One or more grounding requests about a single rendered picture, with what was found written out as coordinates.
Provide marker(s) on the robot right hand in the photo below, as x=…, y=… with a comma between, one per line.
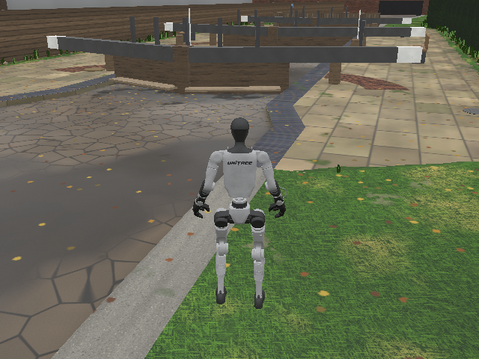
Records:
x=275, y=207

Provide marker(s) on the robot right forearm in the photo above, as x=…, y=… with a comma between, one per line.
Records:
x=276, y=194

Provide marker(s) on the robot right upper arm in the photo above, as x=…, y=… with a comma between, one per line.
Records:
x=263, y=158

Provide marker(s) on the robot left upper arm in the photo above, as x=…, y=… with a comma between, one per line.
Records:
x=215, y=158

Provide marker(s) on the left robot thigh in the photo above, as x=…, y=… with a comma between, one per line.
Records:
x=221, y=221

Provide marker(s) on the robot left foot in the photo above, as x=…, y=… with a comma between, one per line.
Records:
x=220, y=298

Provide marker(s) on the robot left forearm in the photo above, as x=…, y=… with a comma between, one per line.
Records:
x=202, y=195

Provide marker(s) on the robot left hand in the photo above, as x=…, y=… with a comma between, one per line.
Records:
x=197, y=208

